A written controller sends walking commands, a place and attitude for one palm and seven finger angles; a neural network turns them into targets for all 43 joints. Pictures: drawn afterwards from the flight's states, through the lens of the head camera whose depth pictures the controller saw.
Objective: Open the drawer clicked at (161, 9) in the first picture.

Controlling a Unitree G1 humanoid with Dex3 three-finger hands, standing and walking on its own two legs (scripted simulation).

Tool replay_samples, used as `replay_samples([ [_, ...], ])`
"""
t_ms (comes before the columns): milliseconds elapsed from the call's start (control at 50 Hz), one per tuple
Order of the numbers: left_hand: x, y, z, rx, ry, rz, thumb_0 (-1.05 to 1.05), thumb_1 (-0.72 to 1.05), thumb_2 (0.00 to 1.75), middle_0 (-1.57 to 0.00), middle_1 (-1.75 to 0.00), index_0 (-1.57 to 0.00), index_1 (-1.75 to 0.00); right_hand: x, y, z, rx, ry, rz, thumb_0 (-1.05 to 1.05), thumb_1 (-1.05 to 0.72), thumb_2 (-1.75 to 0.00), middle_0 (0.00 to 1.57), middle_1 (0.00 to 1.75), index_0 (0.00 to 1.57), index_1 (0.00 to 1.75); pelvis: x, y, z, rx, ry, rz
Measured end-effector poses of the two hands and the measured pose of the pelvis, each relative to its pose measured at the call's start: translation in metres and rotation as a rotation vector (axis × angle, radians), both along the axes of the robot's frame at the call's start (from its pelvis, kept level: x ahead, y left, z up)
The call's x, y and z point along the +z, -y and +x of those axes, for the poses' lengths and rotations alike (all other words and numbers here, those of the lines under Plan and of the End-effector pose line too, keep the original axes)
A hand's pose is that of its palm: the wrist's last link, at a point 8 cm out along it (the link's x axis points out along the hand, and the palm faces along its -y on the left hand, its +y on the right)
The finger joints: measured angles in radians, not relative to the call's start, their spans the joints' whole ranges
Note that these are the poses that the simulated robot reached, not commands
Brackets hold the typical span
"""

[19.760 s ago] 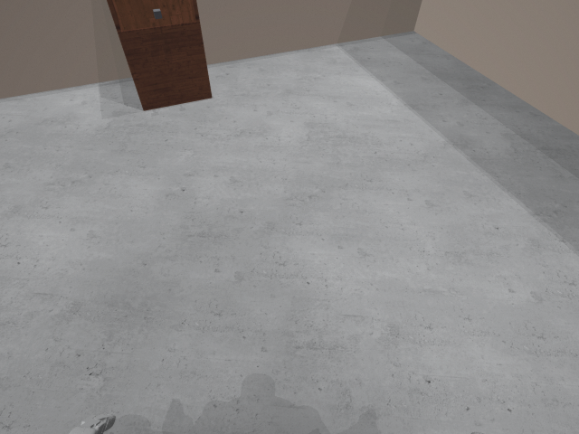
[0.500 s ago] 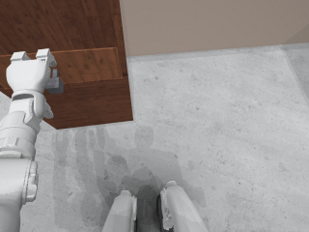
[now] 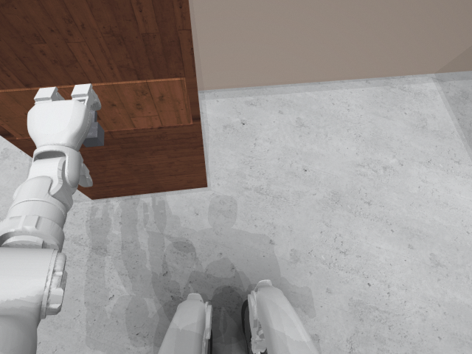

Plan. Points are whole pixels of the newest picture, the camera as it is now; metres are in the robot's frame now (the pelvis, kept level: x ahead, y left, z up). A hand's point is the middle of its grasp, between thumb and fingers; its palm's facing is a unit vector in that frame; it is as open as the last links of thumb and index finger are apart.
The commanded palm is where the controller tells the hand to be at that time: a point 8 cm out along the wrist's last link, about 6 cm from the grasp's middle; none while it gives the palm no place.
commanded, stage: re-aim the fingers above the handle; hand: left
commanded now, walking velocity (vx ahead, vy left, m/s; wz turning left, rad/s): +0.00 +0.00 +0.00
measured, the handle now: (92, 126) +0.54 +0.27 -0.10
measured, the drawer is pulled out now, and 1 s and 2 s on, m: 0.00 0.00 0.00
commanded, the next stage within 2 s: lower the fingers behind the handle in 0.10 s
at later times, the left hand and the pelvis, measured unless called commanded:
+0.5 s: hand (81, 147) +0.48 +0.27 -0.06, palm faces -0.12 -0.02 -0.99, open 13.8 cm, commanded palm +0.48 +0.26 +0.00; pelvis +0.00 -0.01 -0.01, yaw +0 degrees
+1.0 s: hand (86, 145) +0.49 +0.27 -0.08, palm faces -0.10 +0.00 -0.99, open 13.9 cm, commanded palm +0.48 +0.26 -0.04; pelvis -0.02 -0.01 -0.04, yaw -1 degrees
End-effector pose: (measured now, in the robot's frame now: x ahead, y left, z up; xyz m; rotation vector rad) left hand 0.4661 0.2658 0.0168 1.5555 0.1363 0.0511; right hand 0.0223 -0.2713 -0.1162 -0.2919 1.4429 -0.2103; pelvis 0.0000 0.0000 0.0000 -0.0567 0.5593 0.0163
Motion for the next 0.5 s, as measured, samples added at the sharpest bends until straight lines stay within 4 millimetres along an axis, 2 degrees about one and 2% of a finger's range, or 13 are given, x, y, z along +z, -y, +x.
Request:
replay_samples([
  [120,0.005,0.014,0.012,0.015,0.022,-0.016,0.00,-0.49,0.31,-0.32,-1.20,-0.32,-1.20,0.004,0.001,0.001,-0.005,0.013,-0.001,0.00,-0.91,-0.90,0.20,0.30,0.20,0.30,0.002,0.003,0.000,-0.007,0.003,0.004],
  [260,0.009,0.003,0.015,0.073,-0.019,0.033,0.01,-0.49,0.31,-0.32,-1.20,-0.32,-1.20,0.005,0.004,-0.005,-0.022,0.009,0.009,0.00,-0.91,-0.90,0.20,0.30,0.20,0.29,0.005,0.005,0.001,-0.029,0.009,0.017],
  [400,-0.008,-0.005,-0.003,0.045,-0.119,0.012,0.01,-0.49,0.31,-0.32,-1.20,-0.32,-1.20,0.001,0.006,-0.009,-0.012,-0.008,0.008,0.00,-0.91,-0.90,0.20,0.30,0.20,0.30,0.002,0.008,0.001,-0.028,0.001,0.023],
  [500,-0.019,-0.002,-0.004,-0.030,-0.062,-0.010,0.00,-0.49,0.31,-0.32,-1.20,-0.32,-1.20,-0.009,0.013,-0.006,0.012,-0.005,-0.021,0.00,-0.91,-0.90,0.20,0.30,0.20,0.30,-0.011,0.009,-0.001,-0.016,-0.026,0.015],
])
